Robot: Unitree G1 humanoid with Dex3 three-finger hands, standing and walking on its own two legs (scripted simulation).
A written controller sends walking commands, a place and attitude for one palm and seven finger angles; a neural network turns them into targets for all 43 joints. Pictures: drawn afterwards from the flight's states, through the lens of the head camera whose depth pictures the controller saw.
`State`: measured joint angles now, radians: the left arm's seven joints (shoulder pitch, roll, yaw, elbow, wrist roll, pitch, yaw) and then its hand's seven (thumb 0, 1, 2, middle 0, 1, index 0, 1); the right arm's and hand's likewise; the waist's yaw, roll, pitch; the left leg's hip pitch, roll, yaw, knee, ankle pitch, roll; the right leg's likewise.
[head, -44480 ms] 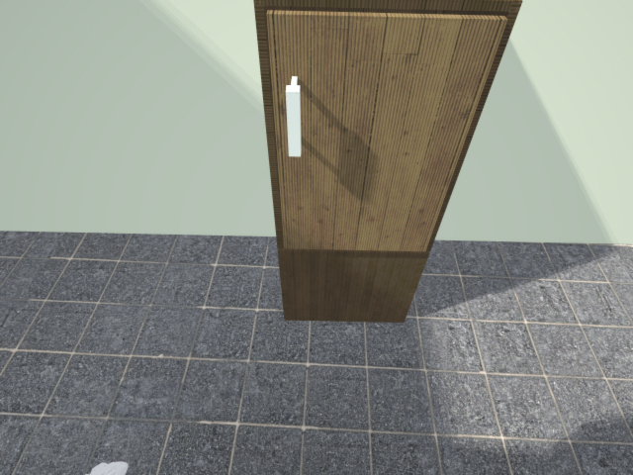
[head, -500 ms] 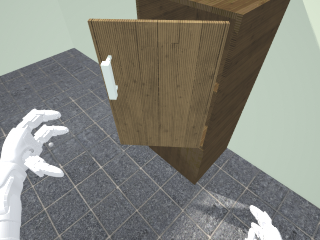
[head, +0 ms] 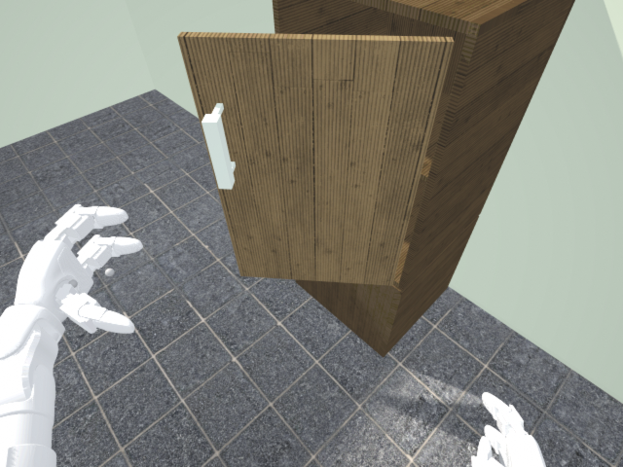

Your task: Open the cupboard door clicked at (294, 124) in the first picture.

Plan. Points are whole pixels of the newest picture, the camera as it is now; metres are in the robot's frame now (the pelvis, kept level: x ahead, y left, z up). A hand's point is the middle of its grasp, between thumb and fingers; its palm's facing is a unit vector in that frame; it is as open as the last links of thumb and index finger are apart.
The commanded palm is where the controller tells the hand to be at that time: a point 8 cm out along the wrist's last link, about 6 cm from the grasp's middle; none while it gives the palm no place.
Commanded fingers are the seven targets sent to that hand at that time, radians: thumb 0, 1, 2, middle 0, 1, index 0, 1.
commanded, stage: move the hooked fingers beside the handle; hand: left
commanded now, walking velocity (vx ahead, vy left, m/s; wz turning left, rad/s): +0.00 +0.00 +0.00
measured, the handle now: (222, 146) +0.59 +0.20 +0.10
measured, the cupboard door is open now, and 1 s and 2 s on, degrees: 41 41 41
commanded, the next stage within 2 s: none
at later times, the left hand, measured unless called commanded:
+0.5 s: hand (136, 219) +0.40 +0.28 +0.11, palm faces +0.01 -1.00 +0.00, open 14.0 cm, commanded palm +0.38 +0.32 +0.11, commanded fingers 0.00 -0.50 0.30 -0.30 -1.20 -0.30 -1.20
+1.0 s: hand (160, 187) +0.46 +0.27 +0.11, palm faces +0.00 -1.00 +0.01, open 14.0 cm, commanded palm +0.45 +0.32 +0.11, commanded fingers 0.00 -0.50 0.30 -0.30 -1.20 -0.30 -1.20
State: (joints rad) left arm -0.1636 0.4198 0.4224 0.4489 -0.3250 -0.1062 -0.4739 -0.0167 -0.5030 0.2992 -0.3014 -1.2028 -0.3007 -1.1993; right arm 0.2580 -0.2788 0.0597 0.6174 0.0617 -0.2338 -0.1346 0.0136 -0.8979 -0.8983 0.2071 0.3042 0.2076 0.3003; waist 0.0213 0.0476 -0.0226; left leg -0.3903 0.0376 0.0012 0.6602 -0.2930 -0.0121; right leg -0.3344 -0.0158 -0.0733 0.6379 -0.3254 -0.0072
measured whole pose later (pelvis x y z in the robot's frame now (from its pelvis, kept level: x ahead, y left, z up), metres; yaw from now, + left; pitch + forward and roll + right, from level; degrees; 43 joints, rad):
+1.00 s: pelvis +0.01 +0.02 -0.01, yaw -2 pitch +11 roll -2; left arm -0.77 0.60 0.44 1.10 -0.18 -0.25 -0.45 -0.02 -0.50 0.30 -0.30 -1.20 -0.30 -1.20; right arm 0.35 -0.29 0.05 0.63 0.04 -0.05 -0.08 0.01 -0.90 -0.90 0.21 0.30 0.21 0.30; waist -0.09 0.01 -0.06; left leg -0.63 0.05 0.02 0.79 -0.35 0.01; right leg -0.57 -0.01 -0.05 0.73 -0.35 0.01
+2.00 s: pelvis +0.02 +0.03 -0.02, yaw -3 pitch +17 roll -4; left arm -0.94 0.71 0.48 1.22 -0.11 -0.24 -0.43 -0.02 -0.50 0.30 -0.30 -1.20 -0.30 -1.20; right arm 0.41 -0.28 0.05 0.61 0.01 0.07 -0.05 0.00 -0.90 -0.90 0.21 0.30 0.21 0.30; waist -0.16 0.02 -0.08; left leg -0.78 0.07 0.01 0.87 -0.40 0.02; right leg -0.69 0.01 -0.05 0.76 -0.37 0.02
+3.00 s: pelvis +0.02 +0.02 -0.03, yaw -3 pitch +17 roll -3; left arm -0.96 0.64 0.44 1.22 -0.10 -0.26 -0.33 -0.02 -0.50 0.30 -0.30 -1.20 -0.30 -1.20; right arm 0.41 -0.28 0.04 0.62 0.01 0.06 -0.04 0.00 -0.90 -0.90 0.21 0.30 0.21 0.30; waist -0.17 0.03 -0.08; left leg -0.78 0.07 0.01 0.87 -0.40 0.01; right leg -0.71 0.02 -0.05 0.78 -0.38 0.01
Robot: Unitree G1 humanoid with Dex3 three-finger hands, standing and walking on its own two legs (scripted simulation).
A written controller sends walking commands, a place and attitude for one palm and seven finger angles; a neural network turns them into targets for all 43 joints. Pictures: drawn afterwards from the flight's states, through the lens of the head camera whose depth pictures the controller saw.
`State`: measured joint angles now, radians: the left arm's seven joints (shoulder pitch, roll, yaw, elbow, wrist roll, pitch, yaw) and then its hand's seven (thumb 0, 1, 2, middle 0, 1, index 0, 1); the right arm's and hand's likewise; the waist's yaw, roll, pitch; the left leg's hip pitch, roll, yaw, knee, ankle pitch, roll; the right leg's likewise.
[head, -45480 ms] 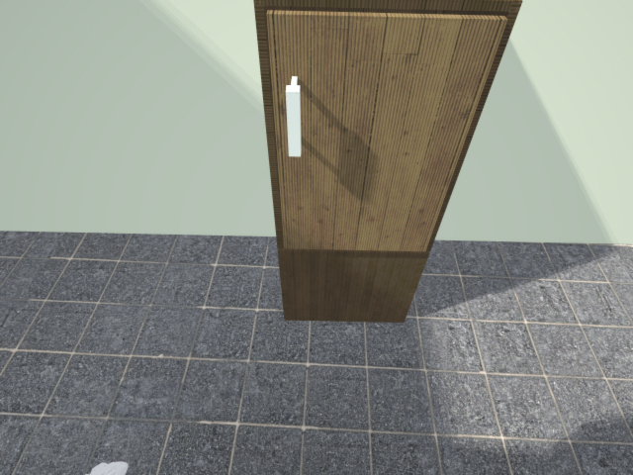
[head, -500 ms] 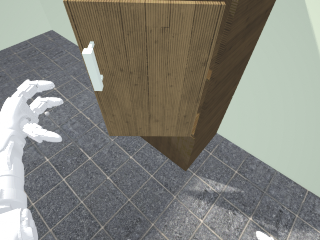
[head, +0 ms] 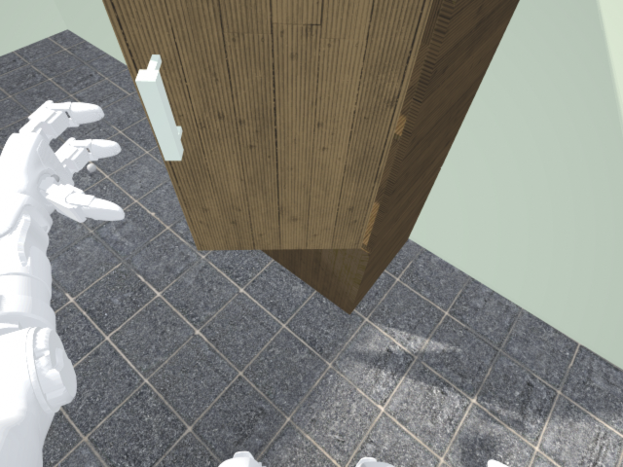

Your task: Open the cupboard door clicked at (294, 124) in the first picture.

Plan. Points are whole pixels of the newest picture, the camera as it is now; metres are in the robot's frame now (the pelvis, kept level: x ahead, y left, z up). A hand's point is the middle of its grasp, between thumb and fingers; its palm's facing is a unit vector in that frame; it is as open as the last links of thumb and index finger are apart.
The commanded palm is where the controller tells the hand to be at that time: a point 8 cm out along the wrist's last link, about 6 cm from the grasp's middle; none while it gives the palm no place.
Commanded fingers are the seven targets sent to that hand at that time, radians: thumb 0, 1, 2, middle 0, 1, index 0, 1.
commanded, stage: move the hooked fingers beside the handle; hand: left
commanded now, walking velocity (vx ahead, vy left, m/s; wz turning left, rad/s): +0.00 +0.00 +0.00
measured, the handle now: (165, 109) +0.57 +0.20 +0.11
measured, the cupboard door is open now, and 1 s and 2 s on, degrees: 41 41 40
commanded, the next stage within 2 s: slide the fingers in behind the handle in 1.26 s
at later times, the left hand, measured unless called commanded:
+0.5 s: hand (104, 129) +0.51 +0.27 +0.13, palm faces +0.02 -1.00 +0.01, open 14.0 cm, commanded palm +0.50 +0.32 +0.12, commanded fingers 0.00 -0.50 0.30 -0.30 -1.20 -0.30 -1.20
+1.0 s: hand (106, 136) +0.51 +0.27 +0.12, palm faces +0.02 -1.00 +0.01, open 14.0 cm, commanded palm +0.50 +0.31 +0.11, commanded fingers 0.00 -0.50 0.30 -0.30 -1.20 -0.30 -1.20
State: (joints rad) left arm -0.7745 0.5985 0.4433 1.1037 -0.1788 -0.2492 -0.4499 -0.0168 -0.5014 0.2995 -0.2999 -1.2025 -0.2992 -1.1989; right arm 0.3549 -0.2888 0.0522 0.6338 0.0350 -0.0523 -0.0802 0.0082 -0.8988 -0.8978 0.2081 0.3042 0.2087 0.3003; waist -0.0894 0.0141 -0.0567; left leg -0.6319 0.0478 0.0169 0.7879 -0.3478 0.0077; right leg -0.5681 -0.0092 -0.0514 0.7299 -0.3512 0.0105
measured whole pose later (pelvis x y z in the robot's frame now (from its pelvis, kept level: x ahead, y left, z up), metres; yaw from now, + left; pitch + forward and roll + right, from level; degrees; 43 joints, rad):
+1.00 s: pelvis +0.01 +0.01 -0.01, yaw -1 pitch +17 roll -4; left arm -0.94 0.71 0.48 1.22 -0.11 -0.24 -0.43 -0.02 -0.50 0.30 -0.30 -1.20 -0.30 -1.20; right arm 0.41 -0.28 0.05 0.61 0.01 0.07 -0.05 0.00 -0.90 -0.90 0.21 0.30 0.21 0.30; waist -0.16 0.02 -0.08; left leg -0.78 0.07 0.01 0.87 -0.40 0.02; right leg -0.69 0.01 -0.05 0.76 -0.37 0.02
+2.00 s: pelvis +0.01 +0.00 -0.01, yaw -1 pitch +17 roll -3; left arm -0.96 0.64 0.44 1.22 -0.10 -0.26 -0.33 -0.02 -0.50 0.30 -0.30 -1.20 -0.30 -1.20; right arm 0.41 -0.28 0.04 0.62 0.01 0.06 -0.04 0.00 -0.90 -0.90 0.21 0.30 0.21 0.30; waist -0.17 0.03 -0.08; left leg -0.78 0.07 0.01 0.87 -0.40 0.01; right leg -0.71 0.02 -0.05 0.78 -0.38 0.01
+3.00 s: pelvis +0.01 +0.00 -0.01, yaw -1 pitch +17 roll -3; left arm -0.98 0.57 0.40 1.22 -0.09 -0.27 -0.25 -0.02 -0.50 0.30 -0.30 -1.20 -0.30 -1.20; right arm 0.43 -0.28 0.03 0.64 0.00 0.03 -0.03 0.01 -0.90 -0.90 0.21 0.30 0.21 0.30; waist -0.18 0.03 -0.08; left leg -0.78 0.07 0.01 0.87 -0.39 0.00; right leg -0.71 0.01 -0.05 0.79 -0.37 0.01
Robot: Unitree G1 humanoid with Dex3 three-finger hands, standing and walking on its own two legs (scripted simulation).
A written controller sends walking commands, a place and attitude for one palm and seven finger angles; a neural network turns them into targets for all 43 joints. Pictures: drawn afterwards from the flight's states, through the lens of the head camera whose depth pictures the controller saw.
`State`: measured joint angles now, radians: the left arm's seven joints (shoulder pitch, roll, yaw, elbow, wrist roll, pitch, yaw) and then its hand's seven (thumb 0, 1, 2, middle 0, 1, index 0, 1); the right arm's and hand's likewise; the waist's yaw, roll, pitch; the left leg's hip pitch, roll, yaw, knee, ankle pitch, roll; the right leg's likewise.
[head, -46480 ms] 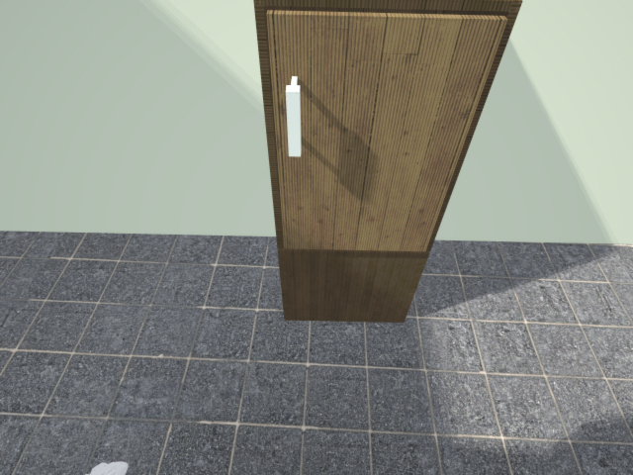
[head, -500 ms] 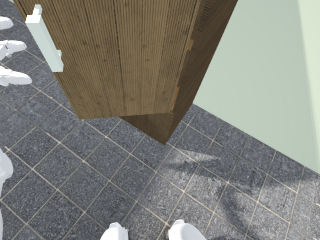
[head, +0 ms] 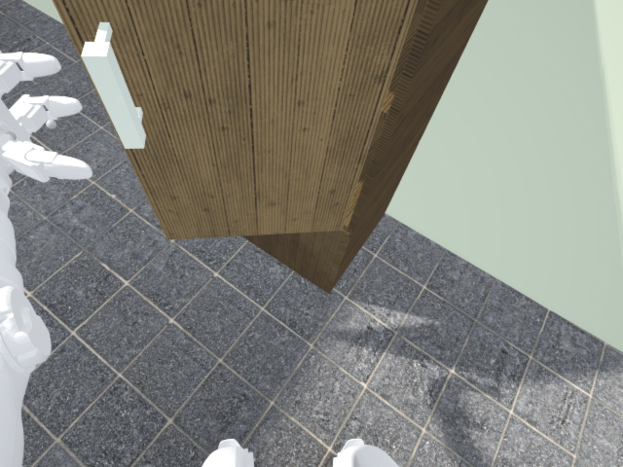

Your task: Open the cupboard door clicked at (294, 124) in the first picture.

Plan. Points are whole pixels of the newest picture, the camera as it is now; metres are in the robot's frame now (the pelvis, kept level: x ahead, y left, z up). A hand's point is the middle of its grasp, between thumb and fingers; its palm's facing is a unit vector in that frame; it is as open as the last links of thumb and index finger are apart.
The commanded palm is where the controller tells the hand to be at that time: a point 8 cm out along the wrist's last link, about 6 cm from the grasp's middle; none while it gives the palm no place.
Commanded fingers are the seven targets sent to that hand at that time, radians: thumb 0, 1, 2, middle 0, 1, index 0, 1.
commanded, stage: move the hooked fingers beside the handle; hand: left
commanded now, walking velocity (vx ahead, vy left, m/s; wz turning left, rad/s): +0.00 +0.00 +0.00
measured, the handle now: (120, 89) +0.55 +0.21 +0.12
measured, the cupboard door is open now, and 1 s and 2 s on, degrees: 41 40 40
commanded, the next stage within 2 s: slide the fingers in behind the handle in 0.26 s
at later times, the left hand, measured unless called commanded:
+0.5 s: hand (75, 115) +0.51 +0.25 +0.12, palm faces +0.04 -1.00 +0.01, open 14.0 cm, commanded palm +0.49 +0.29 +0.12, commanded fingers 0.00 -0.50 0.30 -0.30 -1.20 -0.30 -1.20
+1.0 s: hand (98, 118) +0.51 +0.22 +0.12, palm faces +0.04 -1.00 +0.01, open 14.0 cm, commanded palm +0.49 +0.27 +0.12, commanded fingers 0.00 -0.50 0.30 -0.30 -1.20 -0.30 -1.20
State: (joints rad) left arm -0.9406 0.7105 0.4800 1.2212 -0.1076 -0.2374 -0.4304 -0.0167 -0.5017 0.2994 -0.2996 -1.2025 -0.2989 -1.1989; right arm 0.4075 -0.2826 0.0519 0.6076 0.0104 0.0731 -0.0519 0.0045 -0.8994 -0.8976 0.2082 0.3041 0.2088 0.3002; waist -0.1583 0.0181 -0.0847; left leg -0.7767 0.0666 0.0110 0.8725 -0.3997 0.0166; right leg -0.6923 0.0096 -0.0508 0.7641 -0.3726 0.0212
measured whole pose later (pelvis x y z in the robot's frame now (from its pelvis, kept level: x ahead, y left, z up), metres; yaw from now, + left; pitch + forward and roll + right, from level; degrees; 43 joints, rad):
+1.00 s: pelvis +0.00 -0.01 +0.00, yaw +0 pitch +17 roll -3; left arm -0.96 0.64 0.44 1.22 -0.10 -0.26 -0.33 -0.02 -0.50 0.30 -0.30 -1.20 -0.30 -1.20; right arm 0.41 -0.28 0.04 0.62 0.01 0.06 -0.04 0.00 -0.90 -0.90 0.21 0.30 0.21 0.30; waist -0.17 0.03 -0.08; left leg -0.78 0.07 0.01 0.87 -0.40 0.01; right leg -0.71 0.02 -0.05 0.78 -0.38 0.01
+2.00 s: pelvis -0.01 -0.01 +0.00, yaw +0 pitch +17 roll -3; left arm -0.98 0.57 0.40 1.22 -0.09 -0.27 -0.25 -0.02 -0.50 0.30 -0.30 -1.20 -0.30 -1.20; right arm 0.43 -0.28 0.03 0.64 0.00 0.03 -0.03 0.01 -0.90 -0.90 0.21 0.30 0.21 0.30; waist -0.18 0.03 -0.08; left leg -0.78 0.07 0.01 0.87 -0.39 0.00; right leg -0.71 0.01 -0.05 0.79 -0.37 0.01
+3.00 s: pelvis +0.00 -0.02 +0.00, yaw +0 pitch +17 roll -2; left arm -0.94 0.53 0.41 1.18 -0.10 -0.28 -0.22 0.01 0.72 0.82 -0.35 -1.35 -0.37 -1.35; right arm 0.44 -0.28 0.03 0.64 0.00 0.04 -0.03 0.01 -0.90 -0.90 0.21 0.30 0.21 0.30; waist -0.17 0.04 -0.09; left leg -0.76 0.07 0.01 0.86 -0.39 0.00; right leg -0.70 0.02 -0.04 0.79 -0.38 0.00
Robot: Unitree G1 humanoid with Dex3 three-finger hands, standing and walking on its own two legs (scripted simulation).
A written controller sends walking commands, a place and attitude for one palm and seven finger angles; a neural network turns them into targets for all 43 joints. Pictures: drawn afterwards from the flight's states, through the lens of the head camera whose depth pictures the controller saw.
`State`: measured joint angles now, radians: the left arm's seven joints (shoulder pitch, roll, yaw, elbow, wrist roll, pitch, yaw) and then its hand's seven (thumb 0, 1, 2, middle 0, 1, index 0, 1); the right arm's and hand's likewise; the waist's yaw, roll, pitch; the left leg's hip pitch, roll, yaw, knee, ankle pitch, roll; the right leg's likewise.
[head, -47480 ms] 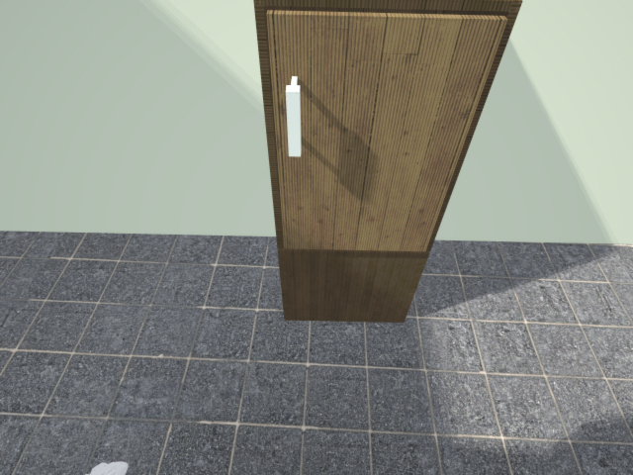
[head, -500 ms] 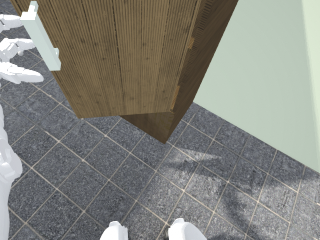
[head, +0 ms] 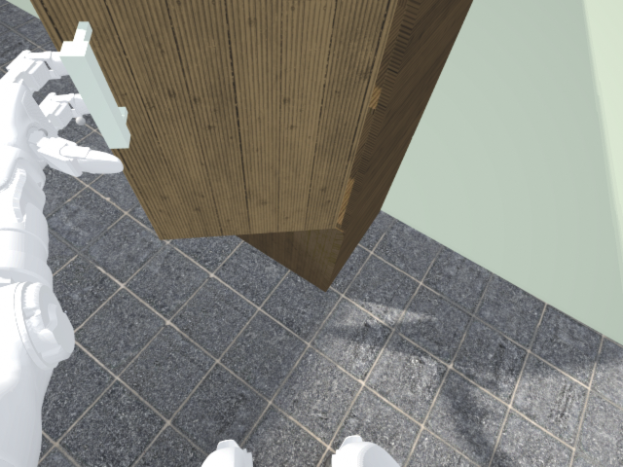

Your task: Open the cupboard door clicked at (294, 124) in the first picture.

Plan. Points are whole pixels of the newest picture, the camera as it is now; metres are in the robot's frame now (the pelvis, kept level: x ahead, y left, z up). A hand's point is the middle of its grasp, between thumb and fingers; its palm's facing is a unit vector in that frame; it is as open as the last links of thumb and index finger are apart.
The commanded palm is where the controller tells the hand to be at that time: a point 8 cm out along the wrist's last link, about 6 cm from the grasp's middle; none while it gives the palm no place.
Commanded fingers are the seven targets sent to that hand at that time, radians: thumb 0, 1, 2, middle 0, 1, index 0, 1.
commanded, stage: slide the fingers in behind the handle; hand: left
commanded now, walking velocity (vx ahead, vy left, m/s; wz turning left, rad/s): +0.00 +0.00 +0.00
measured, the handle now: (102, 89) +0.56 +0.22 +0.13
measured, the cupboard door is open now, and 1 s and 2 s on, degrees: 40 40 40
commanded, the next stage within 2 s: close the thumb around the handle in 0.96 s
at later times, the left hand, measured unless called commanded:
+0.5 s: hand (110, 121) +0.51 +0.20 +0.12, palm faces +0.04 -1.00 +0.01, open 14.0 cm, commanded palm +0.48 +0.25 +0.12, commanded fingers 0.00 -0.50 0.30 -0.30 -1.20 -0.30 -1.20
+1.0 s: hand (109, 122) +0.51 +0.20 +0.12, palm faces +0.04 -1.00 +0.01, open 14.0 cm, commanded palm +0.48 +0.25 +0.12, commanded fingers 0.00 -0.50 0.30 -0.30 -1.20 -0.30 -1.20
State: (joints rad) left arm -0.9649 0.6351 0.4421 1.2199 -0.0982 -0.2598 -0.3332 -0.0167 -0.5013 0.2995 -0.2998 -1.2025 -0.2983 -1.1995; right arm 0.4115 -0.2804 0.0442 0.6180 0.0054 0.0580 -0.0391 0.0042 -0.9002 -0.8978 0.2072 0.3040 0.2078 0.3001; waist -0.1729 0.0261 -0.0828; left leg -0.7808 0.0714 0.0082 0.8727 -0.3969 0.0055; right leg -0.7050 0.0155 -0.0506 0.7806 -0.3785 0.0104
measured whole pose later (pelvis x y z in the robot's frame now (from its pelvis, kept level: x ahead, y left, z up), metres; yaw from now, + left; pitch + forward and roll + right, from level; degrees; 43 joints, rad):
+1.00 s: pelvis -0.01 +0.00 +0.00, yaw +0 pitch +17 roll -3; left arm -0.98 0.57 0.40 1.22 -0.09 -0.27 -0.25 -0.02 -0.50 0.30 -0.30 -1.20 -0.30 -1.20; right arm 0.43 -0.28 0.03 0.64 0.00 0.03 -0.03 0.01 -0.90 -0.90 0.21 0.30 0.21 0.30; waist -0.18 0.03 -0.08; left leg -0.78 0.07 0.01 0.87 -0.39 0.00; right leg -0.71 0.01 -0.05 0.79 -0.37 0.01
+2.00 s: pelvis +0.00 -0.01 +0.00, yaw +0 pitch +17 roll -2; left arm -0.94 0.53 0.41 1.18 -0.10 -0.28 -0.22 0.01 0.72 0.82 -0.35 -1.35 -0.37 -1.35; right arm 0.44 -0.28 0.03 0.64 0.00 0.04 -0.03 0.01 -0.90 -0.90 0.21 0.30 0.21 0.30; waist -0.17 0.04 -0.09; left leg -0.76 0.07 0.01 0.86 -0.39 0.00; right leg -0.70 0.02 -0.04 0.79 -0.38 0.00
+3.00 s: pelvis +0.01 -0.04 +0.02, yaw +3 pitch +0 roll +0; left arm 0.15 -0.08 -0.26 -0.10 0.04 0.05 0.56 0.01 0.66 0.71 -0.35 -1.33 -0.38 -1.35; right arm 0.19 -0.19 0.00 0.60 -0.05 0.09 0.00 0.01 -0.90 -0.90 0.20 0.30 0.20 0.30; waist -0.02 0.06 -0.04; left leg -0.31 0.05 -0.02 0.66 -0.34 -0.05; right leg -0.27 0.01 -0.08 0.66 -0.39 -0.04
